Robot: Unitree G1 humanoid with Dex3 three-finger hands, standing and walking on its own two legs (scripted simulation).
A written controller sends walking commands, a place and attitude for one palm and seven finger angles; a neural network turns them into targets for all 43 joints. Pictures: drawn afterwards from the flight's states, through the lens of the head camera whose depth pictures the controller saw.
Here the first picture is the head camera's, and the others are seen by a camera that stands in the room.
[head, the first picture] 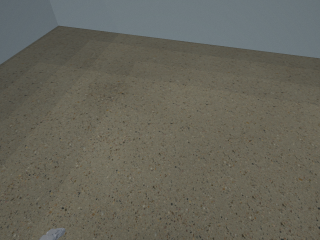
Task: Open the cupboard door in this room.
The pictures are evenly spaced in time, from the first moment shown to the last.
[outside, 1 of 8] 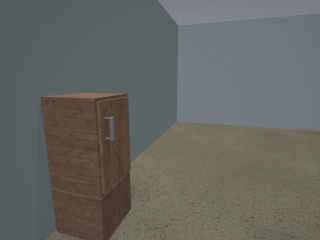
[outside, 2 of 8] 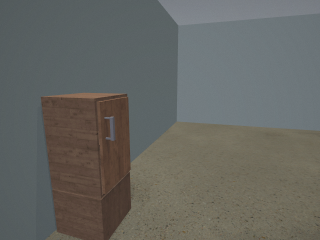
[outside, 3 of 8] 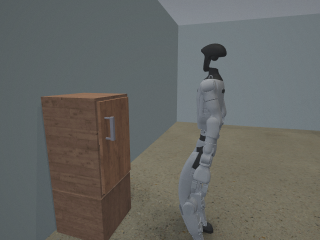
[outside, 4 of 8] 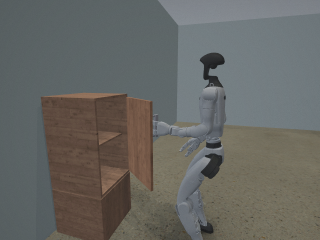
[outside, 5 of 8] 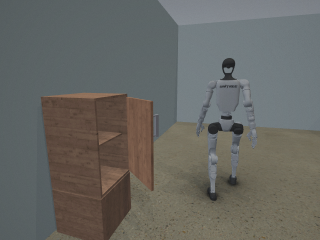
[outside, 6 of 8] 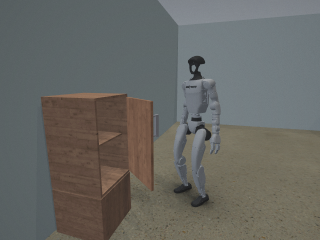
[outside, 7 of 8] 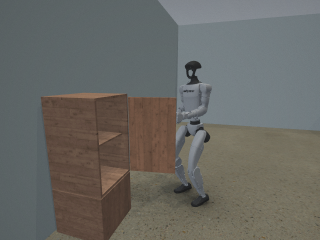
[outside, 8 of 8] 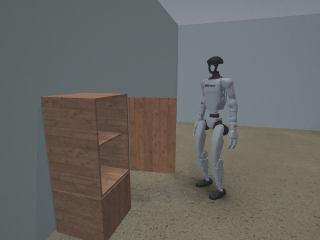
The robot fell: no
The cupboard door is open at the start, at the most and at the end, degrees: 0 101 100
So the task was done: yes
